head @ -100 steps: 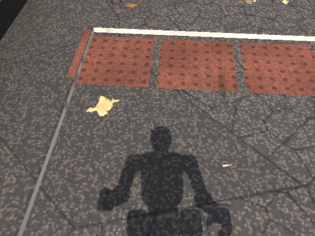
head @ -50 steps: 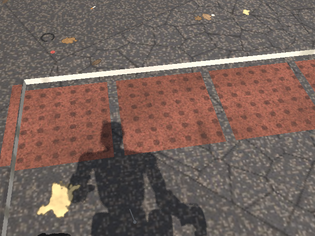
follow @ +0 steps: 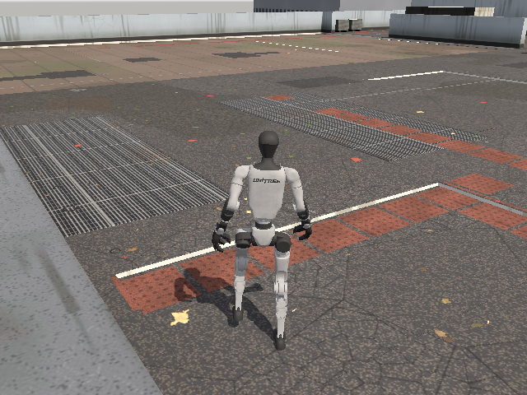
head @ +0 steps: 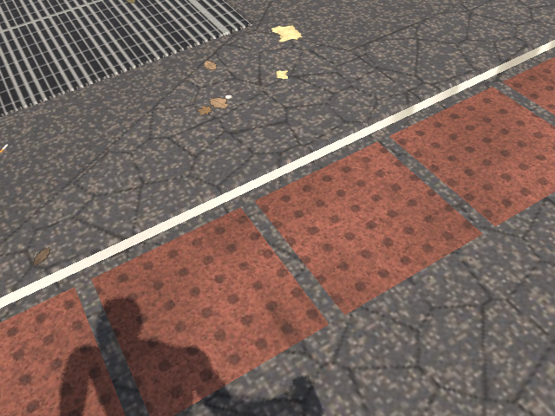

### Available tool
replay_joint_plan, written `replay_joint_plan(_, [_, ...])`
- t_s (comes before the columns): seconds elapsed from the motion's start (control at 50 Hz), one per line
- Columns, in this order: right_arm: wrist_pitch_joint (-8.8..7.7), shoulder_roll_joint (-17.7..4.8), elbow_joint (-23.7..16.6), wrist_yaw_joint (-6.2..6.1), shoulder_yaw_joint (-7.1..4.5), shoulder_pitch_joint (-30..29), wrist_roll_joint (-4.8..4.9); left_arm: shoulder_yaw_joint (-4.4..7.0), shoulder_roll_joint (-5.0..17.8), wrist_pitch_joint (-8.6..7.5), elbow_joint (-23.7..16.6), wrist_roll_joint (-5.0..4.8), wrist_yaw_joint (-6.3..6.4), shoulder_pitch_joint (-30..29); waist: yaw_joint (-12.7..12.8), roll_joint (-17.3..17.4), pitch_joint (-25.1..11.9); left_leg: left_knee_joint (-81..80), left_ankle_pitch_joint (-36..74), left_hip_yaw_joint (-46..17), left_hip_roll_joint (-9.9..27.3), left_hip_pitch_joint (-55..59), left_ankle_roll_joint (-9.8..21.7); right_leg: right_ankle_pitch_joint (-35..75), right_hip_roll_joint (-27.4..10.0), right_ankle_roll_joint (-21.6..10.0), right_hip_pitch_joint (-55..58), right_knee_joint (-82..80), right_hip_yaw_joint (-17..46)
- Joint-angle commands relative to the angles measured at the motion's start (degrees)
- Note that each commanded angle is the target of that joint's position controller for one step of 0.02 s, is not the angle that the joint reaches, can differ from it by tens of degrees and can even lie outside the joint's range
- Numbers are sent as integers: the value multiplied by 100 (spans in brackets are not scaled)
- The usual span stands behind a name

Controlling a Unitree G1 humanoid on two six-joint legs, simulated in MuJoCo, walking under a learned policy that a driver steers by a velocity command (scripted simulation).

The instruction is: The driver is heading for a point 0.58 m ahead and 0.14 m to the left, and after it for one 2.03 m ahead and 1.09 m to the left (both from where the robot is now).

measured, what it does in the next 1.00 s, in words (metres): walks ahead: left foot, then right foot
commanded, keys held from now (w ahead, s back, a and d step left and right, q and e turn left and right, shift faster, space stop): w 0.62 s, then w+q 0.38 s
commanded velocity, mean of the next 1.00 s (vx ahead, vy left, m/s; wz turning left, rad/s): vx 0.48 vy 0.00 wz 0.10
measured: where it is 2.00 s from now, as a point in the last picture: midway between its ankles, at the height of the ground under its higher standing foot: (244, 243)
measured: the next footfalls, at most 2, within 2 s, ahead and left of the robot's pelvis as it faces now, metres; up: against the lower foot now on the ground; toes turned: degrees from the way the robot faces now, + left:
left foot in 0.22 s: +0.29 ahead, +0.15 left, +0.00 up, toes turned +2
right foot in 0.74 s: +0.57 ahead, -0.10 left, +0.00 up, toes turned +2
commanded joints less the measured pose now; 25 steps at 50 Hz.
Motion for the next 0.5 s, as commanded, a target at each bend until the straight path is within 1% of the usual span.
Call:
replay_joint_plan(0.02, [-119,-34,-595,63,68,-1015,21,232,924,-87,-231,-27,47,-51,169,-926,608,-918,791,110,-58,-400,-81,1410,-1101,-843,-142,-690,603])
replay_joint_plan(0.04, [-125,-19,-651,94,89,-1192,38,246,985,-89,-172,-41,50,44,232,-932,651,-1203,911,144,-109,-242,-67,1368,-1130,-839,-192,-686,566])
replay_joint_plan(0.08, [-133,-63,-746,154,98,-1443,72,273,1092,-94,-63,-85,44,185,290,-923,750,-1567,927,156,-173,-37,9,1296,-1285,-851,-150,-668,614])
replay_joint_plan(0.12, [-150,-155,-827,201,84,-1543,92,294,1154,-87,33,-128,46,208,215,-935,824,-1840,733,88,-185,27,168,1488,-1481,-803,98,-567,680])
replay_joint_plan(0.14, [-161,-216,-837,216,69,-1508,87,308,1186,-73,72,-138,53,195,148,-942,805,-1953,581,84,-205,121,255,1731,-1554,-753,258,-457,687])
replay_joint_plan(0.16, [-168,-291,-822,218,43,-1399,76,324,1233,-52,100,-135,62,168,53,-973,714,-2024,396,133,-270,342,341,2255,-1586,-694,408,-270,665])
replay_joint_plan(0.18, [-167,-404,-773,193,-8,-1138,55,342,1304,-29,111,-121,72,116,-122,-1035,479,-2058,213,258,-423,807,453,3293,-1542,-624,509,127,584])
replay_joint_plan(0.2, [-150,-566,-600,138,-108,-490,31,337,1310,7,120,-105,87,59,-497,-1010,11,-2142,207,437,-622,1739,614,4396,-1352,-511,443,953,373])
replay_joint_plan(0.22, [-126,-815,-364,67,-217,449,23,285,1206,20,86,-55,114,73,-918,-921,-658,-1981,400,264,-435,3255,824,4463,-1107,-330,-224,2146,184])
replay_joint_plan(0.24, [-111,-1406,-263,6,-340,1280,-143,106,643,-38,-107,10,90,595,-920,288,-1796,-1918,55,-1953,1156,5733,1598,2284,-467,39,-2304,4493,-46])
replay_joint_plan(0.26, [-103,-1219,-107,58,-284,1567,-52,0,383,-152,23,-59,64,841,-879,1432,-2663,-3069,-1115,-4293,1910,6397,2102,-1583,271,190,-3319,5860,535])
replay_joint_plan(0.28, [-87,-852,-132,35,-165,1193,-2,180,1023,-231,-78,-240,21,213,-936,886,-1708,-3349,-1735,-3840,1702,5716,1773,-1471,-114,129,-3974,6328,780])
replay_joint_plan(0.3, [-62,-694,-167,0,-113,815,4,181,1092,-273,-253,-298,5,-346,-832,499,-889,-3420,-1575,-3003,1488,4843,1568,-1060,-403,53,-4132,6228,522])
replay_joint_plan(0.32, [-62,-591,-172,0,-71,463,-33,163,1003,-282,-303,-211,25,-605,-624,42,-342,-3592,-1026,-2409,1250,3920,1465,-614,-642,45,-3970,5821,372])
replay_joint_plan(0.34, [-96,-436,-207,12,-28,226,-97,202,970,-236,-271,-115,47,-615,-419,72,-129,-3752,-559,-1983,1017,3319,1397,-310,-828,43,-3653,5478,381])
replay_joint_plan(0.36, [-118,-399,-212,17,-20,94,-131,195,862,-173,-199,-103,42,-432,-253,202,-76,-3939,-371,-1757,903,2923,1415,-136,-901,67,-3323,5359,390])
replay_joint_plan(0.38, [-159,-387,-184,23,-29,56,-111,176,735,-112,-132,-97,48,-296,-168,224,-60,-4099,-215,-1589,853,2703,1483,-60,-921,108,-3168,5247,353])
replay_joint_plan(0.4, [-201,-398,-129,26,-34,58,-83,164,658,-56,-107,-87,59,-262,-106,202,14,-4222,-49,-1395,836,2514,1534,-7,-943,159,-3137,5102,310])
replay_joint_plan(0.42, [-229,-448,-76,18,-48,68,-70,161,637,-24,-149,-62,74,-376,-80,168,136,-4339,64,-1228,821,2394,1563,156,-969,219,-3242,4895,288])
replay_joint_plan(0.46, [-239,-540,33,-24,-74,197,-64,152,626,-29,-297,0,90,-819,-165,65,335,-4475,259,-1010,798,2420,1578,732,-1021,327,-3570,4304,276])
replay_joint_plan(0.5, [-204,-604,107,-67,-85,317,-40,123,567,-76,-386,7,58,-1219,-286,-6,416,-4498,411,-726,678,2545,1459,1407,-979,354,-3626,3515,216])
Velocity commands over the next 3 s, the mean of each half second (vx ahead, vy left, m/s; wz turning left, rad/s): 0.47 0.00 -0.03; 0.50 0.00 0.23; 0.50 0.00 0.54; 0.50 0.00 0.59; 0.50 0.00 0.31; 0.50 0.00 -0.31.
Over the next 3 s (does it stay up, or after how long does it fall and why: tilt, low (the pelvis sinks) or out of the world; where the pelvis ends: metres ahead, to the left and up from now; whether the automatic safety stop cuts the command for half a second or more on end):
stays up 1.41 0.64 0.03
